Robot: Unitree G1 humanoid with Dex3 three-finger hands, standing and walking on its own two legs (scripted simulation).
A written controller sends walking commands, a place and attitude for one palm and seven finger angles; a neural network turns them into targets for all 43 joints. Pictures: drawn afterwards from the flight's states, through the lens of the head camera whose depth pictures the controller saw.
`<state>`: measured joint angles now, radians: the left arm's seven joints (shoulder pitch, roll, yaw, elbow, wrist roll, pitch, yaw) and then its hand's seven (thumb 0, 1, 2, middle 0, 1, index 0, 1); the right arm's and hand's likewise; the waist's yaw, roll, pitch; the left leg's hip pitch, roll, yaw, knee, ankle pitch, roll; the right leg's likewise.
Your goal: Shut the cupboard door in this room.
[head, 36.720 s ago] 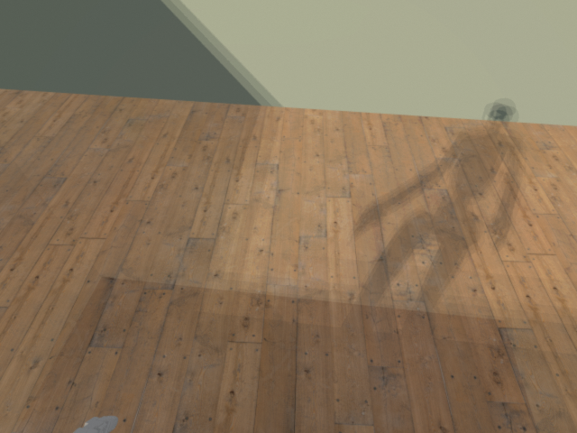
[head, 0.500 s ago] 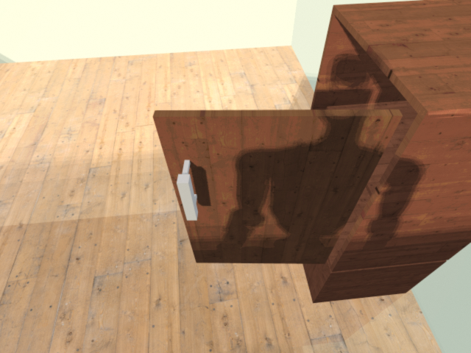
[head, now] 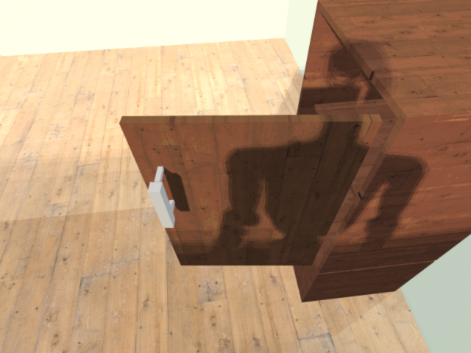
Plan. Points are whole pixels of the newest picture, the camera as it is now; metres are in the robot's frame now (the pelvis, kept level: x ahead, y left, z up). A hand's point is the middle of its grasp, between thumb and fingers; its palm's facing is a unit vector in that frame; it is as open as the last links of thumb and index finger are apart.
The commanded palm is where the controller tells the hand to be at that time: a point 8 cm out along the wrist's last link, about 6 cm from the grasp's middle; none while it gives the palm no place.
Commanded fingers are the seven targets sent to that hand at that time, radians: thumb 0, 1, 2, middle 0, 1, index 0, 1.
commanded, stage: come to a stop and stand still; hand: left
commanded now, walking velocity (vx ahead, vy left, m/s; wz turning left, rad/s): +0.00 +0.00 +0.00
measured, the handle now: (164, 198) +0.39 +0.17 +0.01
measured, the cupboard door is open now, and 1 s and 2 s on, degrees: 84 84 84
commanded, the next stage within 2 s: look again from close up in 0.48 s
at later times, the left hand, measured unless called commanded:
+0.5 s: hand out of the picture +0.02 +0.15 -0.17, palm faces +0.02 -0.98 -0.22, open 7.3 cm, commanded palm none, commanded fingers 0.00 0.90 0.90 -0.20 -0.30 -0.20 -0.30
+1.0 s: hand out of the picture +0.01 +0.14 -0.17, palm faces +0.03 -0.98 -0.21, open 7.3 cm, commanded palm none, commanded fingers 0.00 0.90 0.90 -0.20 -0.30 -0.20 -0.30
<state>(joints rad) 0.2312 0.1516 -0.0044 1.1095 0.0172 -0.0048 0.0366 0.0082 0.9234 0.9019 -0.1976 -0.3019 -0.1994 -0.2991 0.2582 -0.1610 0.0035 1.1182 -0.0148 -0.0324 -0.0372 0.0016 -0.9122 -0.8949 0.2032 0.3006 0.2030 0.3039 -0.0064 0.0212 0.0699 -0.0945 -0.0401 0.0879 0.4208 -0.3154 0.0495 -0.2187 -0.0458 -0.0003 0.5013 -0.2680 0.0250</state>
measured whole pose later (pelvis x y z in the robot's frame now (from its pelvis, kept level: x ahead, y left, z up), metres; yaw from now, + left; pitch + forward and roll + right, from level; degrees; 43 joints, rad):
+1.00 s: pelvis +0.00 -0.04 +0.00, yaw +1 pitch +0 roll +0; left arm 0.24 0.16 0.00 1.11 0.01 -0.02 0.03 0.01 0.92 0.90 -0.20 -0.30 -0.20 -0.30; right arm 0.27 -0.13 0.01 1.15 -0.01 -0.03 -0.04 0.00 -0.91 -0.89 0.20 0.30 0.20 0.30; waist 0.00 0.00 0.06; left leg -0.08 0.02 0.05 0.38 -0.29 -0.01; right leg -0.19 0.01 -0.04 0.44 -0.24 -0.03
